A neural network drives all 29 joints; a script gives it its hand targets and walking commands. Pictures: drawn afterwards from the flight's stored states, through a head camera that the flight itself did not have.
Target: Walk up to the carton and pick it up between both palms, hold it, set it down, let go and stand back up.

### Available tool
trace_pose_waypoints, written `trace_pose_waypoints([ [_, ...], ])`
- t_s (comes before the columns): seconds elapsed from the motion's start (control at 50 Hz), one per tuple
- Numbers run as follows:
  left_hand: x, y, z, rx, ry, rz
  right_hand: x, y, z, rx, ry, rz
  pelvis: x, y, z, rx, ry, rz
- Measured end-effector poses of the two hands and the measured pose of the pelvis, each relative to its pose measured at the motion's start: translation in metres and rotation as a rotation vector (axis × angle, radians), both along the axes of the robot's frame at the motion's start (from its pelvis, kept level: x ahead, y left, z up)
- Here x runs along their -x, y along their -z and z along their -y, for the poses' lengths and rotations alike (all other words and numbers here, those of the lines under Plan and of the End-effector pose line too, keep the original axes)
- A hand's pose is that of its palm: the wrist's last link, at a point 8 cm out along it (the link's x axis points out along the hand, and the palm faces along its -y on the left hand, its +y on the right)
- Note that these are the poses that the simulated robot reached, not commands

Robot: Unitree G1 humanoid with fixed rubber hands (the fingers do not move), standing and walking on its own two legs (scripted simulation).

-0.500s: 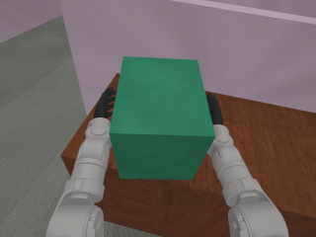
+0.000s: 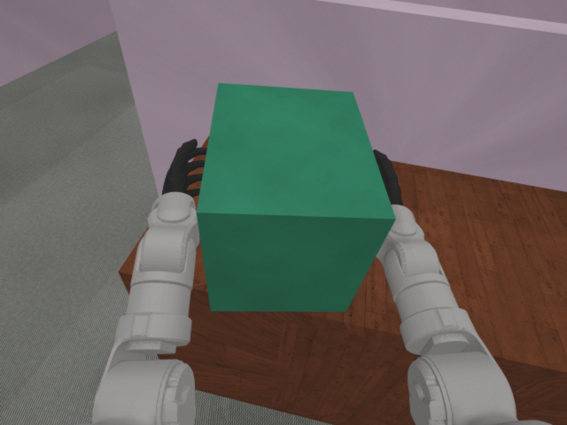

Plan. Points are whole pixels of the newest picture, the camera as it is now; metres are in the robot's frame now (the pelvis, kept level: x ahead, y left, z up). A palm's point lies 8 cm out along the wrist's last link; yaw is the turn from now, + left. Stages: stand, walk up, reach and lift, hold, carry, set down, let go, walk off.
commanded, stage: reach and lift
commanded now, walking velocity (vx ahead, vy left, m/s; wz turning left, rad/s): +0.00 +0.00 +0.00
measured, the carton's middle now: (283, 199) +0.39 +0.00 +0.13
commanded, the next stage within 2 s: hold in 0.82 s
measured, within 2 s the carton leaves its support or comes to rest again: neither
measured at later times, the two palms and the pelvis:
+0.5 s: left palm (176, 188) +0.38 +0.15 +0.16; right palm (387, 194) +0.38 -0.15 +0.15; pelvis +0.02 -0.01 +0.00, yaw +2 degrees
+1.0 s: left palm (173, 178) +0.37 +0.15 +0.18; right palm (391, 186) +0.37 -0.15 +0.17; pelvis +0.01 -0.01 +0.00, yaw +1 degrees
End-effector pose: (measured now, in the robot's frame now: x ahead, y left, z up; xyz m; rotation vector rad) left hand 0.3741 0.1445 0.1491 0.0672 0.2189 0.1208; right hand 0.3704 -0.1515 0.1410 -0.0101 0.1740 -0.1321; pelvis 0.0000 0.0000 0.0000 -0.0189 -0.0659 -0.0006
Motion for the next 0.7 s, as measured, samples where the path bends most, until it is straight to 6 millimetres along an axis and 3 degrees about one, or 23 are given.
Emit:
trace_pose_waypoints([
  [0.24, -0.006, -0.007, 0.000, 0.011, -0.003, 0.010, -0.009, -0.013, 0.001, 0.009, -0.009, 0.012, -0.006, -0.001, 0.009, -0.004, -0.019, 0.019],
  [0.44, -0.004, -0.009, -0.001, 0.000, 0.009, 0.017, -0.007, -0.014, 0.001, 0.004, -0.008, 0.023, -0.015, 0.000, 0.009, -0.005, -0.030, 0.056],
  [0.7, -0.003, -0.014, -0.003, 0.001, 0.013, 0.024, -0.006, -0.018, -0.002, -0.005, -0.007, 0.032, -0.011, 0.000, 0.006, -0.002, -0.025, 0.045],
])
